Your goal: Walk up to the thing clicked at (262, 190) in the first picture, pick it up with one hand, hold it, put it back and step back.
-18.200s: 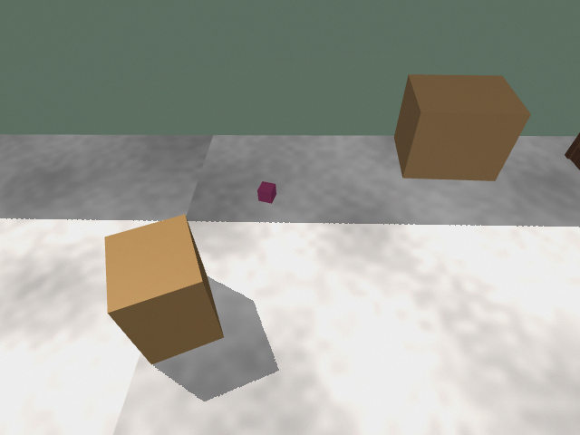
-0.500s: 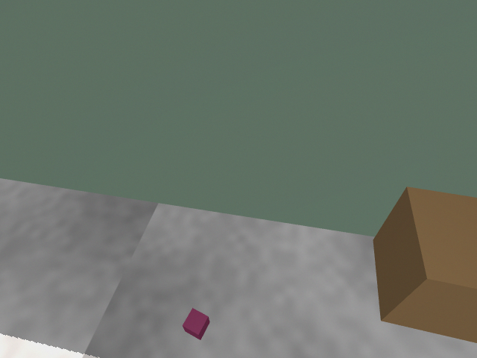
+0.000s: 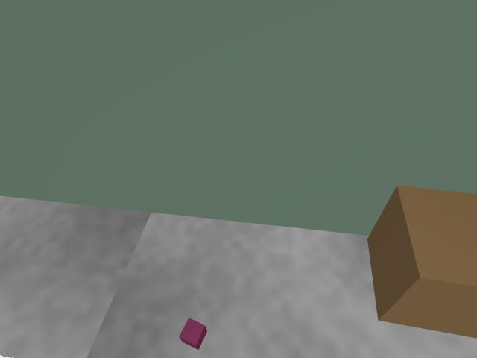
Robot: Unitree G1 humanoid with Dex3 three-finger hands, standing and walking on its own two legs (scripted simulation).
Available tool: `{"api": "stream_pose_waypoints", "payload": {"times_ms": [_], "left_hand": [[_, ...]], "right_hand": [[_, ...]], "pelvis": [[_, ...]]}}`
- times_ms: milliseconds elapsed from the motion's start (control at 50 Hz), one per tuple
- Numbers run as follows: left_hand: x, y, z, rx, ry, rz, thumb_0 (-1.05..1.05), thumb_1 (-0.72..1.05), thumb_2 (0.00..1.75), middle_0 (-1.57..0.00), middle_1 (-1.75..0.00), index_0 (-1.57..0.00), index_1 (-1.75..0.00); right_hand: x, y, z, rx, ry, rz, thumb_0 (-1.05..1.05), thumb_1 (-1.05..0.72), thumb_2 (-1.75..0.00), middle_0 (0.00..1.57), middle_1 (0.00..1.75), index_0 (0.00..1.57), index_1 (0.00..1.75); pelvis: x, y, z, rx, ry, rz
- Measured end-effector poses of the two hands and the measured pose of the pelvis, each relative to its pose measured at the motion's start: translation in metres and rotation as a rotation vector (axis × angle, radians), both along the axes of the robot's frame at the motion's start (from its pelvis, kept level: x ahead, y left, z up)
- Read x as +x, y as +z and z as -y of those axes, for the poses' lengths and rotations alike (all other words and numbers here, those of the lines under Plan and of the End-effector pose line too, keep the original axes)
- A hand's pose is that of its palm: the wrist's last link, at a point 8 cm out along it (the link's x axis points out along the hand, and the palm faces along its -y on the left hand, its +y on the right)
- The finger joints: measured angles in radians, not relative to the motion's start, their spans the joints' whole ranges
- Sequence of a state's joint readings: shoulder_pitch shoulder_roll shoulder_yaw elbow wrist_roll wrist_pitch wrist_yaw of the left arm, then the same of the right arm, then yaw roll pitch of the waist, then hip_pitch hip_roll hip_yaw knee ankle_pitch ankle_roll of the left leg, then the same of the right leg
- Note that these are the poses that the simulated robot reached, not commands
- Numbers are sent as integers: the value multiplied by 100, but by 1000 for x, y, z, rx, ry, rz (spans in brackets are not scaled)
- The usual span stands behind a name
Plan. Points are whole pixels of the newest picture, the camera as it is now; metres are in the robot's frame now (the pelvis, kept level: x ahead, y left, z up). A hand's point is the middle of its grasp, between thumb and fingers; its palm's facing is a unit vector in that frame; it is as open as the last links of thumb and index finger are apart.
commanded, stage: walk up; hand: left
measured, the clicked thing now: (193, 333) +0.39 +0.21 -0.75
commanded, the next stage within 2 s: stand in 0.72 s
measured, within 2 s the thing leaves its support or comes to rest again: neither
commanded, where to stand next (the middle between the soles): +0.02 +0.01 m, yaw +0 degrees
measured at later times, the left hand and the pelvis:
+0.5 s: hand out of the picture +0.08 +0.26 -0.15, palm faces -0.03 -0.94 -0.33, open 7.4 cm; pelvis +0.00 +0.01 +0.00, yaw -1 degrees
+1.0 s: hand out of the picture +0.08 +0.26 -0.15, palm faces -0.03 -0.94 -0.34, open 7.4 cm; pelvis +0.00 +0.01 +0.00, yaw -1 degrees
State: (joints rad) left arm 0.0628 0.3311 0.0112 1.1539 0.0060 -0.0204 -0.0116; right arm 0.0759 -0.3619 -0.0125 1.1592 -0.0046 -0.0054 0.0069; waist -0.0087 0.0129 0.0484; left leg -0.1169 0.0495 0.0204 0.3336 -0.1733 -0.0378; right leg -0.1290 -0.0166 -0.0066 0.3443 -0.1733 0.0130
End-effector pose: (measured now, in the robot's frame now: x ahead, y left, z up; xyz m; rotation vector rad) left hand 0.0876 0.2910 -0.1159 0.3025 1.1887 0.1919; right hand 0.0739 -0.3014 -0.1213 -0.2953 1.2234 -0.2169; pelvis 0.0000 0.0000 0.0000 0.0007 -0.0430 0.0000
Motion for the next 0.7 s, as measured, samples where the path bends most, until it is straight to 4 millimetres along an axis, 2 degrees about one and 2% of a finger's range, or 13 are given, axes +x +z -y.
{"api": "stream_pose_waypoints", "payload": {"times_ms": [160,300,460,700], "left_hand": [[7,-2,1,-12,-20,2,0,90,89,-20,-30,-21,-30],[3,-2,-6,-5,-22,-13,0,90,89,-20,-30,-21,-30],[-6,-2,-14,4,-9,-38,0,91,90,-20,-30,-21,-30],[-15,-3,-16,3,6,-56,0,91,90,-20,-30,-21,-30]], "right_hand": [[-22,1,0,-11,-30,-32,0,-90,-90,20,30,20,30],[-29,-2,-7,-1,-34,-41,0,-90,-90,20,30,20,30],[-25,-4,-16,12,-23,-38,0,-90,-90,20,30,20,30],[-7,-2,-18,12,-9,-7,0,-90,-90,20,30,20,30]], "pelvis": [[-1,0,-3,0,-10,3],[-2,0,-7,0,-17,2],[-2,0,-11,2,-19,-1],[2,0,-14,3,-17,-1]]}}
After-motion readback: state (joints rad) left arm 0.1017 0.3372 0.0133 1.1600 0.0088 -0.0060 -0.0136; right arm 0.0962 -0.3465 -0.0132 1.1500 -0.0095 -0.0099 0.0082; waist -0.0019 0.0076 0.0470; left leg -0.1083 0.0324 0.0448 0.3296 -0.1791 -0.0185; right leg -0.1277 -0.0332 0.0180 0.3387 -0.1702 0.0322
